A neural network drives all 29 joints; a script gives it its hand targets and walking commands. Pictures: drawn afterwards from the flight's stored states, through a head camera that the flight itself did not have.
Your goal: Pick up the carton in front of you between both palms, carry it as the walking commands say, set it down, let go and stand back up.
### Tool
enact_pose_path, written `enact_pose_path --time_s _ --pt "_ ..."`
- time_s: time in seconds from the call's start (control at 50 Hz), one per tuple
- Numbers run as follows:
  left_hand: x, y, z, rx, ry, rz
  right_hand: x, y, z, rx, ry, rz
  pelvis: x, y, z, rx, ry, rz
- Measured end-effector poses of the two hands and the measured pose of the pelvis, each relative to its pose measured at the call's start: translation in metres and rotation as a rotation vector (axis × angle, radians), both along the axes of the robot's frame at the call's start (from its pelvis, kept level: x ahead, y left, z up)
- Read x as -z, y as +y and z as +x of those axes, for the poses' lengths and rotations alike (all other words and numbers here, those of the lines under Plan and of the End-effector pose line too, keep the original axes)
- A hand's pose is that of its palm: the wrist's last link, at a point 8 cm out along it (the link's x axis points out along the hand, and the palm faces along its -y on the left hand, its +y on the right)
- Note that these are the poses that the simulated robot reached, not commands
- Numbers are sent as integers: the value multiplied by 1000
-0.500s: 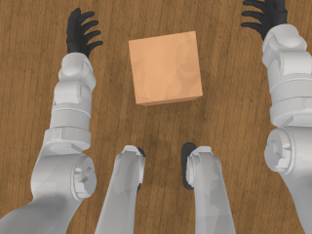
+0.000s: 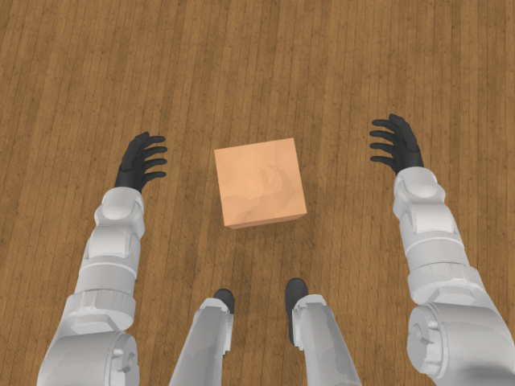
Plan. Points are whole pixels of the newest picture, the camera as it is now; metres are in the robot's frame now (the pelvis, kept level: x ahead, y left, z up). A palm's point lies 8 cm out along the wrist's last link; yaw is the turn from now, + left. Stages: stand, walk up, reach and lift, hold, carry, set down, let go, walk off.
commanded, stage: let go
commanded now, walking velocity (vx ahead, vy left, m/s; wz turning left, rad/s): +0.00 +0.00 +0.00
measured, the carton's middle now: (259, 188) +0.47 +0.02 -0.56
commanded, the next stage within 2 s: stand in 1.06 s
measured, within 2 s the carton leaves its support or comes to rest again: neither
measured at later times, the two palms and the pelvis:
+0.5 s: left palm (42, 314) +0.24 +0.24 +0.01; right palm (475, 295) +0.27 -0.22 +0.00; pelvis +0.05 +0.01 +0.08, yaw -1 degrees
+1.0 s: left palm (29, 322) +0.24 +0.24 +0.02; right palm (496, 342) +0.23 -0.22 +0.03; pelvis +0.07 +0.02 +0.09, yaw +0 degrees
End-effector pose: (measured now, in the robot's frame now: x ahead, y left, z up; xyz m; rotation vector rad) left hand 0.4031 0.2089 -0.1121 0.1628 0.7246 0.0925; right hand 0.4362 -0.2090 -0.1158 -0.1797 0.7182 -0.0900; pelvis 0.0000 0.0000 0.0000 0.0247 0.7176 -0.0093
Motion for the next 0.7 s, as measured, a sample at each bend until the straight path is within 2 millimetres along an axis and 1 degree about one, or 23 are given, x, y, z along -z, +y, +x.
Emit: enact_pose_path --time_s 0.04,0.1,0.2,0.26,0.36,0.44,0.48,0.52,0.6,0.66,0.7 --pt "-8 5 -16 8 24 -4 -7 -1 -19 5 16 -1 -9 2 6 1 -28 -1" --pt "-26 14 -35 20 34 6 -21 -2 -42 7 25 5 -23 5 16 1 -77 -4" --pt "-53 27 -64 21 51 14 -48 -2 -70 0 20 14 -40 9 29 3 -150 -15" --pt "-68 28 -81 18 44 -4 -62 -4 -86 -2 20 0 -49 11 35 -3 -197 -18" --pt "-93 32 -116 12 42 -8 -88 -3 -119 -19 15 3 -64 13 44 -4 -298 -24" --pt "-110 31 -145 14 48 -15 -107 -6 -147 -11 21 6 -75 13 50 0 -396 -25" --pt "-119 32 -157 16 44 -7 -116 -8 -162 -4 29 3 -80 12 52 -2 -453 -25" --pt "-124 34 -169 13 54 -8 -124 -10 -176 -11 34 1 -85 12 54 -2 -514 -27" --pt "-131 33 -183 18 64 -23 -135 -16 -200 -13 53 -9 -91 12 57 -2 -621 -31" --pt "-132 32 -187 33 75 -19 -139 -17 -211 0 66 2 -93 11 58 -7 -678 -33" --pt "-134 36 -186 39 74 -3 -141 -17 -216 -4 73 0 -93 11 58 -7 -714 -36"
